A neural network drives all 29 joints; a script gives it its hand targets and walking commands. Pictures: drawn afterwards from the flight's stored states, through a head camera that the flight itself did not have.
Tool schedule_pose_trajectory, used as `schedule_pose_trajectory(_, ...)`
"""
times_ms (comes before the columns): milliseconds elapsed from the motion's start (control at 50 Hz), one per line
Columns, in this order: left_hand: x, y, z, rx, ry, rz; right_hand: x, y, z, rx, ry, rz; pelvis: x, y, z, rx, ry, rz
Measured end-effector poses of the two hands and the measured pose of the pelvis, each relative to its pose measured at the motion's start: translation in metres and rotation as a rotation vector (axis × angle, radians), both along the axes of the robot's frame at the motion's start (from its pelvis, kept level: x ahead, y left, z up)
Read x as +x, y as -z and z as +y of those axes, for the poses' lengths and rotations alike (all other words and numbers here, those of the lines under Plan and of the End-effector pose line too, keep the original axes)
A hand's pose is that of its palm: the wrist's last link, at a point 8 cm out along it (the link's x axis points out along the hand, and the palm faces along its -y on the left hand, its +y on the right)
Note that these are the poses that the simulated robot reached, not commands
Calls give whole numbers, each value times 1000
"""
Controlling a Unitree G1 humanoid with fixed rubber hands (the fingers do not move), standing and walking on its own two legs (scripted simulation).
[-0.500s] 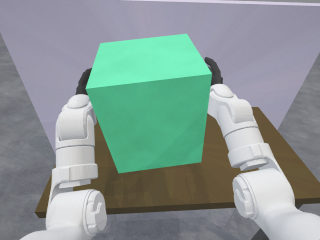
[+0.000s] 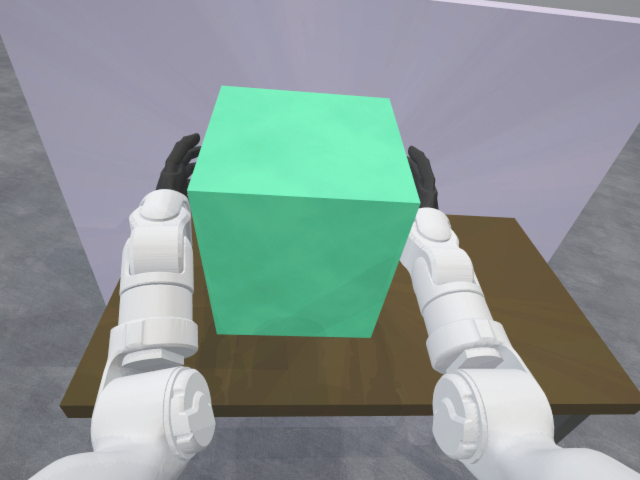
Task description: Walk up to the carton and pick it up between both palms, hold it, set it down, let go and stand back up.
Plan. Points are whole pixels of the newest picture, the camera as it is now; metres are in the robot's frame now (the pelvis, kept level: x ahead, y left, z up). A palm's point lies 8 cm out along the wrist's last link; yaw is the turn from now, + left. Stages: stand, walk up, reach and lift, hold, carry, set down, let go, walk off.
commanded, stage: set down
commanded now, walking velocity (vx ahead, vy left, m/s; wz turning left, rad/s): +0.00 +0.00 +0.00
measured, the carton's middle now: (300, 219) +0.38 +0.01 +0.16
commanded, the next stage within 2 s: none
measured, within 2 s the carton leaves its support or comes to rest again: neither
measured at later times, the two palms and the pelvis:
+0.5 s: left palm (196, 206) +0.41 +0.14 +0.16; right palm (420, 230) +0.37 -0.16 +0.16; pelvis +0.01 +0.02 +0.00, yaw -3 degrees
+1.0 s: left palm (199, 218) +0.42 +0.14 +0.13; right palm (413, 251) +0.36 -0.15 +0.13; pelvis +0.01 +0.03 +0.00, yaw -3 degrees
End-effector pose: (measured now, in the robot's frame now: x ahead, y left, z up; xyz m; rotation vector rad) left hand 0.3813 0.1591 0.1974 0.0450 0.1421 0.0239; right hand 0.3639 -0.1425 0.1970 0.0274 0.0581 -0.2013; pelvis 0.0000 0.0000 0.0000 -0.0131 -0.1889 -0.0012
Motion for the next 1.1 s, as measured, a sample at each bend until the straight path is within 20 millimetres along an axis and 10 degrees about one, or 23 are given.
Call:
schedule_pose_trajectory(180,8,48,-12,8,39,39,-5,49,-10,-13,43,32,2,0,7,-10,7,29)
schedule_pose_trajectory(400,26,29,-23,-6,76,-14,0,27,-19,-36,91,-27,4,0,18,-7,52,66)
schedule_pose_trajectory(740,32,52,-1,16,76,27,8,57,2,6,86,6,17,0,29,-18,39,79)
schedule_pose_trajectory(1100,46,74,-24,27,169,99,-5,79,-16,18,178,74,11,-1,34,-12,69,118)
